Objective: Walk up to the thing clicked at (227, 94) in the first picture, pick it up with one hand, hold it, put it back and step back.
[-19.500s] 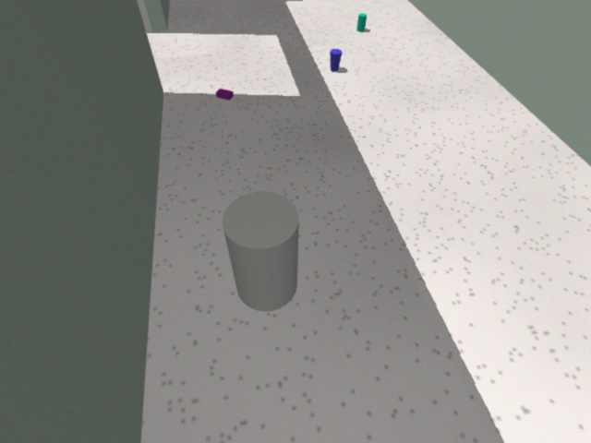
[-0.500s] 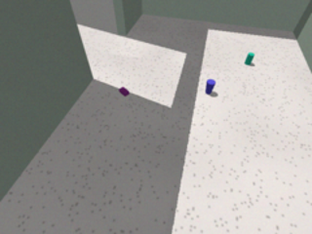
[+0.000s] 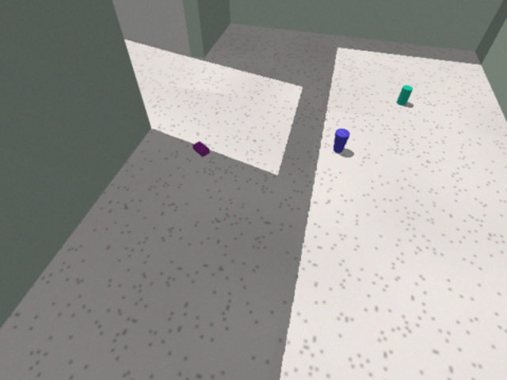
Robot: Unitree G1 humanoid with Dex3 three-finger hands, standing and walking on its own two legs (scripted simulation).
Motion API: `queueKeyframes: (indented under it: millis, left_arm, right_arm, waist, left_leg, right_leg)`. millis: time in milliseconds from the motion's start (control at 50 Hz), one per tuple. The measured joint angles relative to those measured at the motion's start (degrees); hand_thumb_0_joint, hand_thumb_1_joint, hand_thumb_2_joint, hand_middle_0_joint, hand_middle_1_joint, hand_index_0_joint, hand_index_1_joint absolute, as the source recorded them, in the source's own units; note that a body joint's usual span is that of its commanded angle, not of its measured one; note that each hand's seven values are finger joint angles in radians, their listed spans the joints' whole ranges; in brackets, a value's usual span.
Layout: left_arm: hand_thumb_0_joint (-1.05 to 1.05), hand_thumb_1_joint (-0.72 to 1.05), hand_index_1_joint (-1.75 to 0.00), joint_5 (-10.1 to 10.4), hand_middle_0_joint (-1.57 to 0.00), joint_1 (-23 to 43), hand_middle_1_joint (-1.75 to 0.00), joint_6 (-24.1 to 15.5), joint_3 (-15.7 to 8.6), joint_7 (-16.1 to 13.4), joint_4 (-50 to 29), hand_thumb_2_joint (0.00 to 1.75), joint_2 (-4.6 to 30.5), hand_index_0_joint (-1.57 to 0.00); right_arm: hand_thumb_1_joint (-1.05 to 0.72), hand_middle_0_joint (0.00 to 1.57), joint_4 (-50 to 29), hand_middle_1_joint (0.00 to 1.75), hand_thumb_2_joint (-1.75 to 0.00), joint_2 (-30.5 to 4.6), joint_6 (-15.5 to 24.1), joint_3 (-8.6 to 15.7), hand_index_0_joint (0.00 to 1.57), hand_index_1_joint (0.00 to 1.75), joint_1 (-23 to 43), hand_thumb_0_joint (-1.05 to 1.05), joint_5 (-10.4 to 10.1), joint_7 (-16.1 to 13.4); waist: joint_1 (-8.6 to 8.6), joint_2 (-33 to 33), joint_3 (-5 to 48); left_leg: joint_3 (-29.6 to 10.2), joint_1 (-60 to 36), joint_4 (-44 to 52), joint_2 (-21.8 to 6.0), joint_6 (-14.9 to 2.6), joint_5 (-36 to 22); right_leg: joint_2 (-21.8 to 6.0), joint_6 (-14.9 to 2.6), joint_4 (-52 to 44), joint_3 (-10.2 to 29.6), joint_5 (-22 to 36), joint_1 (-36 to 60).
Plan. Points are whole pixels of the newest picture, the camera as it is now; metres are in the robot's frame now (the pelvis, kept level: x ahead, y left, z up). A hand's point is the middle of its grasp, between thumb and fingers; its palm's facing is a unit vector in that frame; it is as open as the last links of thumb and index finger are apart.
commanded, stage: stand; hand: left
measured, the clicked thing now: (201, 149) +1.43 +0.33 -0.77
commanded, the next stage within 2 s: walk up in 0.68 s
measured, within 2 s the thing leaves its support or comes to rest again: neither
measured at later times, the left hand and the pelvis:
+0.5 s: hand out of the picture +0.07 +0.25 -0.16, palm faces -0.03 -0.94 -0.34, open 7.4 cm; pelvis +0.00 +0.00 +0.00, yaw +0 degrees
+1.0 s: hand out of the picture +0.06 +0.31 -0.15, palm faces +0.05 -0.92 -0.38, open 7.3 cm; pelvis +0.06 +0.02 -0.01, yaw +2 degrees
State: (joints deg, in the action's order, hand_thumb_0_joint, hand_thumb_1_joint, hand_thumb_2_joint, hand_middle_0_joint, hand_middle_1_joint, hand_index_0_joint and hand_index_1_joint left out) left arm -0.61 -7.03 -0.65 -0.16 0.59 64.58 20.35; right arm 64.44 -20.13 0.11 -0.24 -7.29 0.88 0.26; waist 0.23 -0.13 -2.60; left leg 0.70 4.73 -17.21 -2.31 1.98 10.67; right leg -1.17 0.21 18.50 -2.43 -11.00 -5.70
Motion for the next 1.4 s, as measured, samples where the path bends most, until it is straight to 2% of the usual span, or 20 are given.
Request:
queueKeyframes:
  millis: [680,760,780,820,860,900,940,1000,1060,1080,1100,1120,1140,1180,1220,1260,1400]
  left_arm:
    - [0.0,0.91,-0.3,0.02,-0.21,0.05,-0.3,-0.02,0.05,-0.05,-0.15,0.9,-0.2,-0.2]
    - [0.0,0.91,-0.3,-1.07,-0.21,-1.96,-0.3,-0.5,-2.19,2.3,-2.25,0.9,0.62,-0.2]
    - [0.0,0.91,-0.3,-1.17,-0.21,-2.54,-0.3,-0.62,-2.63,2.67,-2.76,0.9,1.02,-0.2]
    - [0.0,0.91,-0.3,-1.29,-0.21,-3.34,-0.3,-1.07,-3.42,3.09,-3.7,0.9,1.84,-0.2]
    - [0.0,0.91,-0.3,-1.46,-0.21,-4.35,-0.3,-2.05,-4.07,3.18,-4.49,0.9,2.39,-0.2]
    - [0.0,0.91,-0.3,-1.8,-0.21,-5.57,-0.3,-2.65,-4.49,3.13,-5.12,0.9,2.39,-0.2]
    - [0.0,0.91,-0.3,-1.9,-0.21,-7.32,-0.3,-2.77,-4.6,3.11,-5.78,0.9,2.59,-0.2]
    - [0.0,0.9,-0.3,-1.6,-0.21,-9.62,-0.3,-2.7,-4.48,3.02,-6.02,0.9,3.55,-0.2]
    - [0.0,0.9,-0.3,-1.26,-0.21,-11.13,-0.3,-2.4,-4.45,2.99,-6.28,0.9,5.0,-0.2]
    - [0.0,0.9,-0.3,-1.08,-0.21,-11.51,-0.3,-2.2,-4.41,3.02,-6.37,0.9,5.49,-0.2]
    - [0.0,0.9,-0.3,-0.92,-0.21,-11.81,-0.3,-1.96,-4.39,3.06,-6.42,0.9,5.98,-0.2]
    - [0.0,0.9,-0.3,-0.79,-0.21,-11.9,-0.3,-1.63,-4.36,2.97,-6.35,0.9,6.44,-0.2]
    - [0.0,0.9,-0.3,-0.69,-0.21,-11.83,-0.3,-1.25,-4.28,2.73,-6.27,0.9,6.53,-0.2]
    - [0.0,0.91,-0.3,-0.46,-0.21,-11.46,-0.3,-0.58,-3.74,2.31,-6.27,0.9,5.8,-0.2]
    - [0.01,0.91,-0.3,-0.13,-0.2,-10.74,-0.3,-0.61,-2.87,2.33,-6.57,0.9,5.2,-0.2]
    - [0.01,0.91,-0.3,0.32,-0.2,-10.12,-0.3,-1.3,-2.56,2.74,-7.34,0.9,4.92,-0.2]
    - [0.0,0.91,-0.3,-0.25,-0.21,-7.95,-0.3,-1.67,-3.12,4.44,-9.93,0.9,4.95,-0.2]
  right_arm:
    - [-0.91,0.21,-0.31,0.3,-0.89,-0.06,-0.02,0.03,0.2,0.3,0.24,0.01,-0.02,-0.03]
    - [-0.91,0.21,-2.68,0.3,-0.89,-0.56,0.69,2.47,0.2,0.3,-2.65,0.01,0.91,2.06]
    - [-0.9,0.21,-3.19,0.3,-0.89,-0.9,0.71,2.94,0.2,0.3,-3.36,0.01,1.04,2.4]
    - [-0.9,0.21,-4.01,0.3,-0.89,-1.72,0.82,3.8,0.2,0.3,-4.33,0.01,1.16,2.79]
    - [-0.9,0.21,-4.34,0.3,-0.89,-2.75,0.59,4.46,0.2,0.3,-4.98,0.01,1.15,2.96]
    - [-0.91,0.21,-4.1,0.3,-0.89,-3.61,-0.02,4.92,0.2,0.3,-5.46,0.01,1.41,2.8]
    - [-0.91,0.21,-4.31,0.3,-0.89,-4.17,-0.05,5.09,0.2,0.3,-5.53,0.01,1.35,3.13]
    - [-0.91,0.21,-5.78,0.3,-0.89,-4.6,0.99,5.25,0.2,0.3,-4.63,0.01,1.04,3.91]
    - [-0.91,0.21,-7.79,0.3,-0.89,-4.64,1.82,5.39,0.2,0.3,-3.53,0.01,0.99,4.49]
    - [-0.91,0.21,-8.47,0.3,-0.89,-4.62,2.08,5.52,0.2,0.3,-3.26,0.01,1.0,4.59]
    - [-0.91,0.21,-9.1,0.3,-0.89,-4.52,2.41,5.73,0.2,0.3,-3.0,0.01,1.02,4.6]
    - [-0.91,0.21,-9.61,0.3,-0.89,-4.15,2.85,6.02,0.2,0.3,-2.56,0.01,1.15,4.45]
    - [-0.91,0.21,-10.28,0.3,-0.89,-3.75,3.35,6.27,0.2,0.3,-2.2,0.01,1.48,4.19]
    - [-0.91,0.21,-11.64,0.3,-0.89,-3.15,3.92,6.25,0.2,0.3,-2.44,0.01,1.29,3.74]
    - [-0.91,0.21,-12.12,0.3,-0.89,-2.5,3.63,5.73,0.2,0.3,-3.39,0.0,0.64,3.59]
    - [-0.91,0.21,-12.35,0.3,-0.89,-1.99,3.48,5.01,0.2,0.3,-4.75,0.0,0.28,3.37]
    - [-0.9,0.21,-12.58,0.3,-0.89,-1.84,4.33,4.12,0.2,0.3,-10.14,0.01,-0.07,3.31]
  waist:
    - [-0.01,-0.02,0.13]
    - [-0.3,0.2,1.55]
    - [-0.38,0.23,1.98]
    - [-0.51,-0.01,1.91]
    - [-0.63,-0.8,1.49]
    - [-1.09,-1.77,1.29]
    - [-2.28,-1.94,0.98]
    - [-3.16,-1.59,-0.34]
    - [-3.6,-0.83,-1.81]
    - [-3.59,-0.5,-2.13]
    - [-3.57,0.16,-2.48]
    - [-3.57,1.57,-3.03]
    - [-3.48,2.83,-3.47]
    - [-2.23,3.04,-3.25]
    - [-1.28,2.84,-2.53]
    - [-0.86,3.17,-1.84]
    - [0.44,3.47,-0.92]
  left_leg:
    - [0.03,-0.28,-0.12,-0.03,-0.06,0.03]
    - [-0.12,2.37,-6.79,0.43,-2.97,9.29]
    - [-0.18,3.07,-8.23,0.52,-3.34,10.37]
    - [-0.46,4.34,-11.12,0.38,-3.6,10.3]
    - [-1.04,6.25,-16.44,0.0,-4.12,11.89]
    - [-1.59,9.96,-24.39,0.3,-4.23,14.17]
    - [-0.85,13.17,-28.48,0.49,-4.05,14.86]
    - [-0.24,16.92,-26.96,-0.44,-3.61,13.97]
    - [-0.18,18.68,-20.62,-1.84,-3.26,8.36]
    - [0.07,18.47,-17.9,-2.1,-3.18,5.37]
    - [0.63,17.8,-16.51,-1.84,-2.82,0.06]
    - [1.73,17.18,-17.17,-0.88,-2.71,-2.45]
    - [2.96,16.87,-18.92,0.01,-2.85,-0.77]
    - [3.61,15.81,-20.51,0.46,-3.41,2.81]
    - [3.91,12.93,-18.32,0.5,-4.16,3.73]
    - [4.71,9.29,-14.55,0.87,-4.19,3.35]
    - [6.3,-0.65,-5.91,2.82,-4.42,4.42]
  right_leg:
    - [0.02,0.08,-0.34,0.03,0.24,0.48]
    - [-0.27,-1.74,7.99,0.17,-11.34,-2.81]
    - [-0.31,-2.04,9.72,0.27,-12.83,-3.62]
    - [-0.17,-2.25,11.64,0.13,-11.56,-4.43]
    - [0.21,-1.61,11.74,-0.6,-7.37,-3.89]
    - [0.43,-1.13,10.75,-1.73,-8.24,-2.08]
    - [0.25,-1.55,8.33,-1.68,-8.65,0.33]
    - [-0.3,-1.19,4.5,-1.54,-8.29,4.0]
    - [-0.97,0.52,4.04,-1.7,-9.83,6.55]
    - [-1.31,1.09,5.2,-1.78,-11.18,6.94]
    - [-2.07,1.39,7.61,-1.6,-13.21,6.89]
    - [-3.61,0.67,12.29,-0.94,-15.49,5.79]
    - [-4.46,-0.77,19.56,0.96,-17.17,3.22]
    - [-1.65,-2.53,34.19,5.02,-18.74,-3.23]
    - [0.41,-3.22,42.92,5.52,-16.5,-9.2]
    - [0.43,-3.15,44.51,5.26,-12.49,-14.06]
    - [-3.48,-0.2,31.88,4.06,-3.23,-23.0]
